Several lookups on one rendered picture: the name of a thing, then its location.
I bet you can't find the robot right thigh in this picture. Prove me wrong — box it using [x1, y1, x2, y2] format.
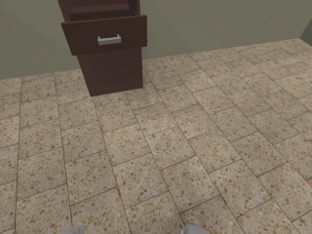
[179, 224, 209, 234]

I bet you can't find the cabinet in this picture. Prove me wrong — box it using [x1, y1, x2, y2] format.
[58, 0, 143, 97]

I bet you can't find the drawer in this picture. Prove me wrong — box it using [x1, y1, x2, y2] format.
[60, 8, 147, 56]

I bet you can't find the robot left hand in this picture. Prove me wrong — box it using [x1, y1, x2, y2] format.
[63, 224, 86, 234]

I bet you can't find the handle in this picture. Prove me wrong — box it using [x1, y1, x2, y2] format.
[97, 34, 122, 45]

